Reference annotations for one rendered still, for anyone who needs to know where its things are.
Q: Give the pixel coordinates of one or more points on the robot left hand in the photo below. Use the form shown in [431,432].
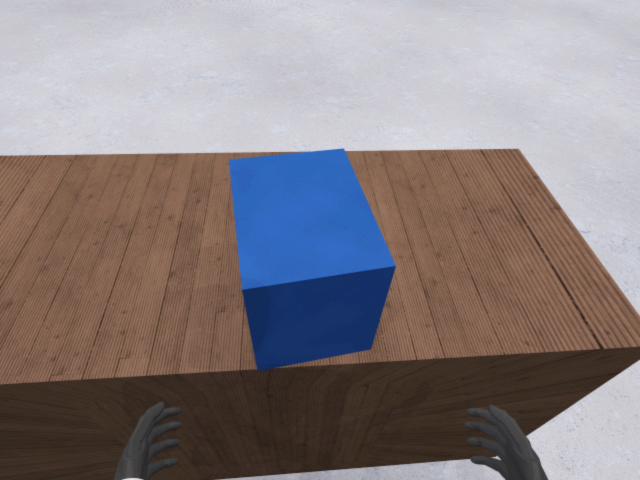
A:
[135,459]

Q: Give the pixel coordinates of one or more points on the pedestal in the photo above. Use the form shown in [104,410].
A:
[120,288]

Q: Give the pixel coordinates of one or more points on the carton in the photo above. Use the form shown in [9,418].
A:
[315,268]

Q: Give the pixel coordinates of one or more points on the robot right hand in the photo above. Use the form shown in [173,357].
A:
[518,460]

